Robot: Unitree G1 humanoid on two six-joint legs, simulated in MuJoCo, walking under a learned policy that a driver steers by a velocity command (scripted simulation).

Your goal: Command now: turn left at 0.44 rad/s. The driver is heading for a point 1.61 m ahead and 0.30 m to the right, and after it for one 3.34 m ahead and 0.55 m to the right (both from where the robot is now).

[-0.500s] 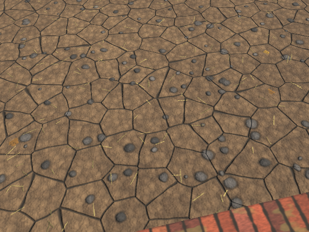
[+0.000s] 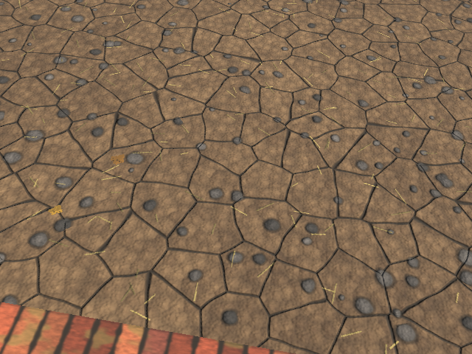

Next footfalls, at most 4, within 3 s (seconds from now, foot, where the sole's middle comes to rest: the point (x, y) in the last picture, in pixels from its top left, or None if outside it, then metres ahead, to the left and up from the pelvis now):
0.24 right None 0.03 -0.12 -0.78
0.54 left None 0.03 0.09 -0.78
0.96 right None -0.06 -0.09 -0.78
1.50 left None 0.20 0.10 -0.78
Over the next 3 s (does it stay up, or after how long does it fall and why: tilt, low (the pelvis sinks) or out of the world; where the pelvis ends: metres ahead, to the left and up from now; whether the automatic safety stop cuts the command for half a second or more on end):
stays up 0.89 -0.02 -0.18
